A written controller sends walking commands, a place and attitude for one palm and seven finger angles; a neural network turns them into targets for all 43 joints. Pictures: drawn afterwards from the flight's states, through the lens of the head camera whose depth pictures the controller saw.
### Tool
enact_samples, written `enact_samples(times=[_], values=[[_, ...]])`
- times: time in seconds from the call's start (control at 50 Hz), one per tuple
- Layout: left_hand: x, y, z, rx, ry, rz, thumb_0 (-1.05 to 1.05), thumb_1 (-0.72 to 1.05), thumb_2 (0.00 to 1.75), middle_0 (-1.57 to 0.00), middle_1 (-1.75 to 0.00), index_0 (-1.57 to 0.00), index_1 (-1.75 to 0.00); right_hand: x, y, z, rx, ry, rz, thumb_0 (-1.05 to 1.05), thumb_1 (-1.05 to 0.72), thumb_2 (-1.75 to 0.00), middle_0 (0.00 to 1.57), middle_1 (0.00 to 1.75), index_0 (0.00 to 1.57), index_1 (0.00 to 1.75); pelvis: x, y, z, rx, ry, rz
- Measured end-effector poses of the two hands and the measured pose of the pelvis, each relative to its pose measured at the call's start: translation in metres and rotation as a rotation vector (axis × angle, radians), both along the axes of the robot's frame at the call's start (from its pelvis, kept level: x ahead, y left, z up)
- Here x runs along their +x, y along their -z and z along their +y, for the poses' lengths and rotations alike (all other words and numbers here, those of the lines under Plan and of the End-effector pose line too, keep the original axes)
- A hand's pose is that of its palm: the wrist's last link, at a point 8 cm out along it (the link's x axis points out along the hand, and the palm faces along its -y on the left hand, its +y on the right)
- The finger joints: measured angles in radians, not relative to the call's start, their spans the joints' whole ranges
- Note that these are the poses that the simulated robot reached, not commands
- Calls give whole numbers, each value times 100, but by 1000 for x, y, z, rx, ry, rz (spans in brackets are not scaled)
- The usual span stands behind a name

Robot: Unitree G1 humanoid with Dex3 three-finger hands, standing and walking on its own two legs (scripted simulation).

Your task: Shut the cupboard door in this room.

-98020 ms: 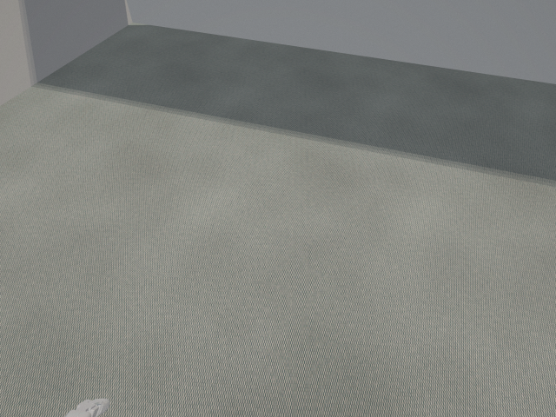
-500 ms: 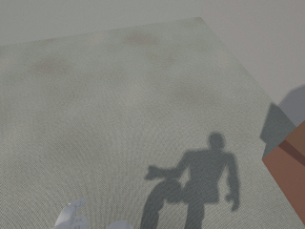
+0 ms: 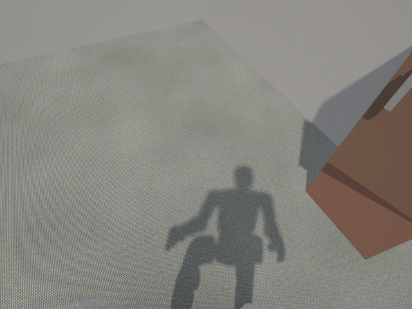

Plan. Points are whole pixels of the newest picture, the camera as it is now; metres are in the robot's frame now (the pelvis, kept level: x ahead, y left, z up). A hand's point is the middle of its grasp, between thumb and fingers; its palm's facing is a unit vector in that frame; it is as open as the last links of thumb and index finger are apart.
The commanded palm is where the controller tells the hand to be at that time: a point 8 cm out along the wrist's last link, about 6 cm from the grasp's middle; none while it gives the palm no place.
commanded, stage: turn to face it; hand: left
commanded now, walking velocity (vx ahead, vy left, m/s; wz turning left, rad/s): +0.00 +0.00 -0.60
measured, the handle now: (407, 85) +0.65 -0.49 +0.08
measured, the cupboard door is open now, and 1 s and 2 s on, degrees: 15 15 15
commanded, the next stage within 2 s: take the last steps up to it in 1.14 s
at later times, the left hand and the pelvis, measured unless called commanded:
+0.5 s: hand (125, 300) +0.15 +0.19 -0.19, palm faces -0.25 -0.95 -0.19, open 7.4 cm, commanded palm none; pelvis +0.02 +0.01 -0.01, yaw -17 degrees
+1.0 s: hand (171, 266) +0.22 +0.09 -0.16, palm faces -0.56 -0.79 -0.25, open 7.4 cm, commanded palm none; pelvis +0.01 +0.00 -0.01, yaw -33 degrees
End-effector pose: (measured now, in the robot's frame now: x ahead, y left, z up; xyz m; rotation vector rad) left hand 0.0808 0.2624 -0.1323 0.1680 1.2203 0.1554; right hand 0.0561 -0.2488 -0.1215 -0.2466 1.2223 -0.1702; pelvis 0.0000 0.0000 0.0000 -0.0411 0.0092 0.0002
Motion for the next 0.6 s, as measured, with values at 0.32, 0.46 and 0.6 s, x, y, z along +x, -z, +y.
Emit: enact_samples(times=[0.32,0.46,0.6], values=[[42,-1,-44,28,208,0,1,90,90,-20,-30,-20,-30,-23,4,-43,-4,219,-25,1,-91,-90,20,30,20,30,7,3,-16,34,188,5],[68,24,-28,-20,256,26,1,90,90,-20,-30,-21,-30,-16,-5,-22,-67,263,-81,0,-91,-90,20,30,20,30,22,12,9,14,267,14],[109,15,-23,-33,354,19,1,91,90,-20,-30,-20,-30,-50,-19,10,-68,335,-34,0,-91,-90,21,30,20,30,28,-1,23,-18,366,2]])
